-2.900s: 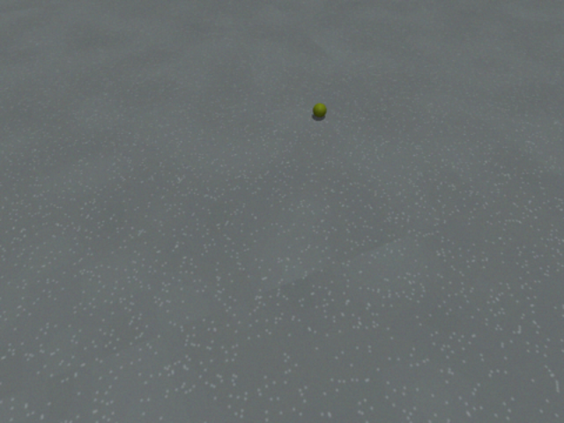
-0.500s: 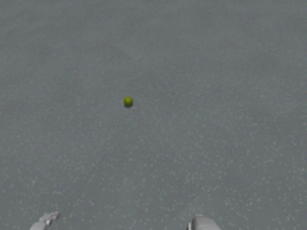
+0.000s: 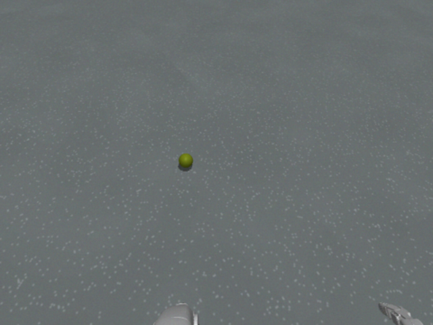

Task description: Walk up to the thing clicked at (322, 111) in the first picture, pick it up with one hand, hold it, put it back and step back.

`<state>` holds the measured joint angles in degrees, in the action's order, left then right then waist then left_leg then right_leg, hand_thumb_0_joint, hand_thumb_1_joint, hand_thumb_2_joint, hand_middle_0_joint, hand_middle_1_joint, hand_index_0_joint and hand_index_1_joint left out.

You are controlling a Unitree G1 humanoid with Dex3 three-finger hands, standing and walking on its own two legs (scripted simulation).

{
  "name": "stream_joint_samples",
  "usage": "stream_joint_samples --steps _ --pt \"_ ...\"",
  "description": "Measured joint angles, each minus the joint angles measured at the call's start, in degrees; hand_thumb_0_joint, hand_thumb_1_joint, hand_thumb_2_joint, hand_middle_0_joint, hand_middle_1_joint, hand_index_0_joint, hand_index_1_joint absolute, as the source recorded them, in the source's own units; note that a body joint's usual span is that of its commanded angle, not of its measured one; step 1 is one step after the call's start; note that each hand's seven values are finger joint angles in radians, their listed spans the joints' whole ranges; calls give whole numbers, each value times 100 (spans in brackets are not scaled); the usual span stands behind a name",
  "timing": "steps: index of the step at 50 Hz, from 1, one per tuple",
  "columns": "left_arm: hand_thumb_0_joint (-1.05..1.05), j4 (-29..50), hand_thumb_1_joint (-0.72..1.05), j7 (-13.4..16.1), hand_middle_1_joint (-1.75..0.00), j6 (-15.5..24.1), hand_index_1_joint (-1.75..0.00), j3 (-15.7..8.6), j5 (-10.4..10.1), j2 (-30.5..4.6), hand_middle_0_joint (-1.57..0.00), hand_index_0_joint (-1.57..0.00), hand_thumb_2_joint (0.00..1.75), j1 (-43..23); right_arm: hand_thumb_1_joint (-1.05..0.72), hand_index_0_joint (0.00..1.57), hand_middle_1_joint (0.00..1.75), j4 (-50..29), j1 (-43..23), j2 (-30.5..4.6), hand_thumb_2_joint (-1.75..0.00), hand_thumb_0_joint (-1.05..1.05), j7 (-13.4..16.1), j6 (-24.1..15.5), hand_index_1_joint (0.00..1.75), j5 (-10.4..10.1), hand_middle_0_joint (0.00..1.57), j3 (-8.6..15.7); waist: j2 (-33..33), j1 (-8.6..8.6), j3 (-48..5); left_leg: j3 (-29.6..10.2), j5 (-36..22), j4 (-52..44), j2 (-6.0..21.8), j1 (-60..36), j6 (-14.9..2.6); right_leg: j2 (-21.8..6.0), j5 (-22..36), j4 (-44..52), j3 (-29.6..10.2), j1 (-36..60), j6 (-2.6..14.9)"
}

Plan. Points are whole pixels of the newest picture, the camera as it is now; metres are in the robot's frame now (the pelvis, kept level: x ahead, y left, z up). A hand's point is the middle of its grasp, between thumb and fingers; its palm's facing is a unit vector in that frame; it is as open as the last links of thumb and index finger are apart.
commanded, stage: walk up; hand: left
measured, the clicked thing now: (185, 160) +1.00 +0.21 -0.71
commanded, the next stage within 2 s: none
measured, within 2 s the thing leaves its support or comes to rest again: neither
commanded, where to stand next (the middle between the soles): +0.63 +0.00 m, yaw -2 degrees
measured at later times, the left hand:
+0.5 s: hand (130, 226) +0.32 +0.23 -0.11, palm faces -0.10 -0.92 -0.39, open 7.4 cm
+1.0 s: hand (109, 207) +0.39 +0.31 -0.14, palm faces +0.00 -0.93 -0.36, open 7.4 cm
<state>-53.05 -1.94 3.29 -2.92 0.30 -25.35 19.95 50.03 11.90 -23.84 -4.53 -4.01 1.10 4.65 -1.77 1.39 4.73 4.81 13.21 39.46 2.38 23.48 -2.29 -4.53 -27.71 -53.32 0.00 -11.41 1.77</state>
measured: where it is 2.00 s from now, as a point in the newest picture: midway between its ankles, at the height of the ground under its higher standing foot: (217, 226)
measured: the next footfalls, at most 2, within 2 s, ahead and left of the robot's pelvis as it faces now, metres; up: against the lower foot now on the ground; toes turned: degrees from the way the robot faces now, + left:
right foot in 0.44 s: +0.34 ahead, -0.13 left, +0.00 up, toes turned -6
left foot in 0.94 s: +0.50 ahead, +0.15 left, +0.00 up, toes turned +5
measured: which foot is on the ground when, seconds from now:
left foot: down 0.00-0.48, up 0.50-0.92, down 0.94-1.00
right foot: up 0.00-0.42, down 0.44-0.98, up 1.00-1.00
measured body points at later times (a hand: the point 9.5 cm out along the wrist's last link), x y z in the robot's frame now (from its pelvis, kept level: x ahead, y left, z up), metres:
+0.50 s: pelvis +0.20 -0.02 +0.00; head +0.23 -0.05 +0.45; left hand +0.33 +0.28 -0.09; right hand +0.21 -0.34 -0.13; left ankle +0.10 +0.10 -0.69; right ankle +0.30 -0.12 -0.72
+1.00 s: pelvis +0.37 +0.02 +0.00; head +0.38 +0.05 +0.45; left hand +0.39 +0.36 -0.12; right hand +0.44 -0.31 -0.09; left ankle +0.46 +0.14 -0.72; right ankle +0.30 -0.12 -0.70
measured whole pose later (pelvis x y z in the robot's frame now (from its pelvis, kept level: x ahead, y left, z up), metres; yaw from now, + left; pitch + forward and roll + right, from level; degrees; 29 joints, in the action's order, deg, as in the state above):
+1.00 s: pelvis +0.37 +0.02 +0.00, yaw +1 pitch -3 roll +0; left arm -51.1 -2.4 2.9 -3.7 0.6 -25.8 20.6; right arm 51.4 16.3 -23.5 -3.8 -3.4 1.9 4.2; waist -2.7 1.3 4.2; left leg 3.6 10.8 35.7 2.5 21.4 -0.8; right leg -4.4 -25.8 -42.6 3.1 -9.6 1.1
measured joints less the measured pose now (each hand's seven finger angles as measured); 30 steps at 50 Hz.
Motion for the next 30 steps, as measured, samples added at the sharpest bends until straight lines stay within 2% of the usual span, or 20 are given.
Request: stream_joint_samples --steps 2,5,13,18,21,22,23,24,27,30 --pt "1 -23 91 9 -30 -32 -30 91 -16 19 -20 -20 90 -130 -90 20 30 -44 41 77 -90 1 53 -24 30 -88 20 -31 6 -112 22 -2 96 -159 -2 -256 -32 196 251 -923 -165 -572 92" --pt "1 27 91 -44 -30 7 -30 105 -92 -29 -20 -20 90 -305 -90 20 30 -45 216 217 -90 1 121 -70 30 -143 20 -138 -162 -197 27 65 -5 -776 -133 -776 -25 183 845 -995 -326 -1212 75" --pt "1 105 91 -161 -30 -113 -30 45 -60 -12 -20 -20 90 -509 -90 20 30 12 724 275 -90 1 197 -113 30 -111 21 -179 -207 -277 16 201 84 -1744 -345 -1810 -58 -52 1673 184 -269 -1956 -166" --pt "1 125 91 -215 -30 -151 -30 54 -15 95 -20 -20 90 -698 -90 20 30 -9 873 184 -90 1 216 -28 30 -100 21 -139 -66 -363 100 250 432 -1762 -385 -2159 36 -75 2054 1518 44 -1717 -96" --pt "1 161 91 -218 -30 -91 -30 48 3 176 -20 -20 90 -792 -90 20 30 -42 928 106 -90 1 225 54 30 -87 21 -124 34 -419 109 270 890 -1368 -359 -2237 132 36 2055 2113 197 -1308 6" --pt "1 167 91 -203 -30 -48 -30 41 15 217 -20 -20 90 -820 -90 20 30 -47 945 67 -90 1 232 81 30 -89 21 -118 120 -420 104 264 1114 -1108 -287 -2218 172 121 2183 2224 231 -1171 27" --pt "1 161 91 -173 -30 1 -30 28 28 310 -20 -20 90 -885 -90 20 30 -25 907 11 -90 1 246 113 30 -93 21 -103 329 -428 162 208 1327 -696 -100 -2141 140 264 2125 2127 330 -1104 37" --pt "1 205 91 -153 -30 56 -30 28 43 359 -20 -20 90 -924 -90 20 30 -13 868 9 -90 1 262 149 30 -98 21 -101 445 -441 204 89 1352 -112 10 -1948 48 338 1960 1971 417 -1072 52" --pt "1 354 91 -102 -30 156 -30 63 -9 413 -20 -20 90 -954 -90 20 30 47 765 79 -90 1 263 218 30 -95 20 -202 353 -307 207 -249 1462 1675 -205 -1139 -19 259 1620 1790 392 -895 117" --pt "1 418 90 -53 -30 187 -30 112 -62 510 -20 -21 90 -815 -90 20 30 77 651 19 -90 1 230 223 30 -132 20 -229 395 -188 140 -504 1038 2285 -208 -432 -13 244 1644 2185 382 -474 83"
